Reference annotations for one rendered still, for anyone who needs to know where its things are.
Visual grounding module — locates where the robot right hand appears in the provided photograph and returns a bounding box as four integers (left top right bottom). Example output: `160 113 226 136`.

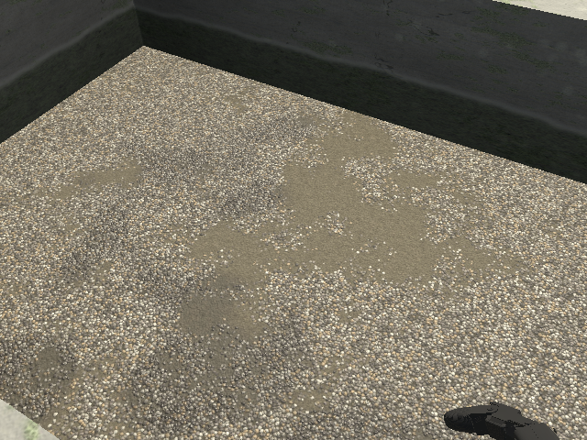
444 401 559 440

